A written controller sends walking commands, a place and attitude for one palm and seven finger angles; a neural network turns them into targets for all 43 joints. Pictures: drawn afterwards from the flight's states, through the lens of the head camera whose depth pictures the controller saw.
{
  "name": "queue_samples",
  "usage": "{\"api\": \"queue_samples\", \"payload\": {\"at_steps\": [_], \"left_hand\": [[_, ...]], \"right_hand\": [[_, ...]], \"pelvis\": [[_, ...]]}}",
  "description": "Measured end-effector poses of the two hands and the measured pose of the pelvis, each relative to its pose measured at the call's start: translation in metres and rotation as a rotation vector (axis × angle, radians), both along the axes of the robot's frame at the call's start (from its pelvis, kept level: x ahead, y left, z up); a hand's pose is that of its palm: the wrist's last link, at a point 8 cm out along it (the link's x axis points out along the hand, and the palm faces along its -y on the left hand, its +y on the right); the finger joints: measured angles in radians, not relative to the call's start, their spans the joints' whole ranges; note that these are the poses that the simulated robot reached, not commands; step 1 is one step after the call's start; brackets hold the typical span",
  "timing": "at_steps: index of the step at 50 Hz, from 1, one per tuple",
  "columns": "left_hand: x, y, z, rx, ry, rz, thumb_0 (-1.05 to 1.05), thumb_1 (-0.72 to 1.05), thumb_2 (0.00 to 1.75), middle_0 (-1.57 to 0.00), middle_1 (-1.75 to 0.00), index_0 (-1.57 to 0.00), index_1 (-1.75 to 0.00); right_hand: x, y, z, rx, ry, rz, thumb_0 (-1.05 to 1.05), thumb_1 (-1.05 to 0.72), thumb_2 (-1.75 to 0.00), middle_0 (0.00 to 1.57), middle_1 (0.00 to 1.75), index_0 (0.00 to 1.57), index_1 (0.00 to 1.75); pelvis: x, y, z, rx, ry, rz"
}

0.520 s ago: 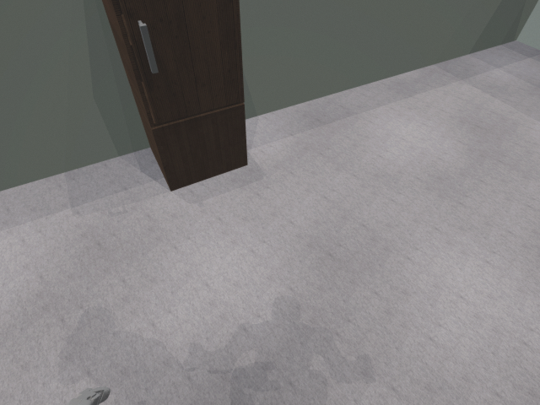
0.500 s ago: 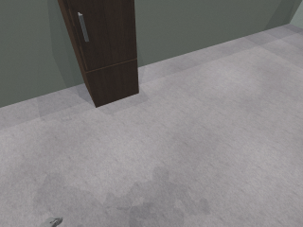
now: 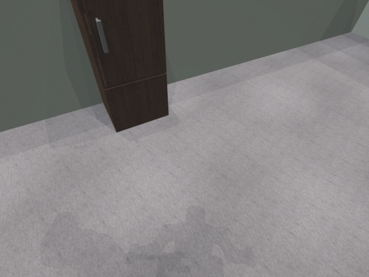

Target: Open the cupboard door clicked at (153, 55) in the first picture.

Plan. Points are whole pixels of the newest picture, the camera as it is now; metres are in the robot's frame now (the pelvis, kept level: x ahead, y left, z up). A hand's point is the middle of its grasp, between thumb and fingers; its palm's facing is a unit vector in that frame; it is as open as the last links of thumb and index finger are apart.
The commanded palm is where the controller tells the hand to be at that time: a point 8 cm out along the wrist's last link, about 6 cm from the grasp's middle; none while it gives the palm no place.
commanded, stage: stand and wait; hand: left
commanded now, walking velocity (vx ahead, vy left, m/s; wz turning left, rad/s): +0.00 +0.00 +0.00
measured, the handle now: (101, 35) +1.20 +0.51 -0.03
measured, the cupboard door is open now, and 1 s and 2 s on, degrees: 0 0 0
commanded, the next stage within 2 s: look at it before walking up in 0.50 s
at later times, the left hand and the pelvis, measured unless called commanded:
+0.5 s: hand out of the picture +0.07 +0.24 -0.15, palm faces -0.04 -0.94 -0.33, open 7.4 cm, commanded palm none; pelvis -0.02 +0.00 +0.00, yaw -1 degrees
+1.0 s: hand out of the picture +0.06 +0.24 -0.15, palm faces -0.05 -0.94 -0.33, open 7.4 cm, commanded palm none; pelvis -0.02 +0.00 +0.00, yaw -1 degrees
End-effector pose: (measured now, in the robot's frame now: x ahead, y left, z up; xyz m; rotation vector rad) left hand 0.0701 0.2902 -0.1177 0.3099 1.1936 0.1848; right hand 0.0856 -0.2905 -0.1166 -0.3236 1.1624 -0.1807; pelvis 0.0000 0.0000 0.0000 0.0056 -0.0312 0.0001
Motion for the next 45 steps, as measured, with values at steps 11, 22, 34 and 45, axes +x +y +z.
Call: {"api": "queue_samples", "payload": {"at_steps": [11,22,34,45], "left_hand": [[-0.013,0.000,0.002,0.009,0.019,-0.003,0.01,0.90,0.90,-0.21,-0.30,-0.21,-0.30],[-0.010,-0.005,0.002,-0.002,0.004,-0.020,0.01,0.90,0.90,-0.21,-0.30,-0.21,-0.30],[-0.011,-0.005,0.002,-0.005,0.007,-0.022,0.01,0.90,0.90,-0.21,-0.30,-0.21,-0.30],[-0.013,-0.002,0.002,-0.002,0.012,-0.021,0.01,0.90,0.90,-0.21,-0.30,-0.21,-0.30]], "right_hand": [[-0.029,-0.007,-0.002,0.000,0.051,-0.024,0.01,-0.90,-0.90,0.21,0.30,0.20,0.30],[-0.039,-0.006,-0.003,0.008,0.055,-0.032,0.01,-0.90,-0.90,0.21,0.30,0.20,0.30],[-0.041,-0.004,-0.003,0.011,0.055,-0.037,0.01,-0.90,-0.90,0.21,0.30,0.20,0.30],[-0.036,-0.004,0.000,0.007,0.045,-0.036,0.01,-0.90,-0.90,0.21,0.30,0.20,0.30]], "pelvis": [[-0.009,-0.003,0.002,-0.001,-0.005,-0.004],[-0.016,-0.004,0.003,-0.001,-0.004,-0.009],[-0.016,-0.003,0.003,-0.001,-0.003,-0.012],[-0.016,-0.001,0.003,-0.003,-0.005,-0.014]]}}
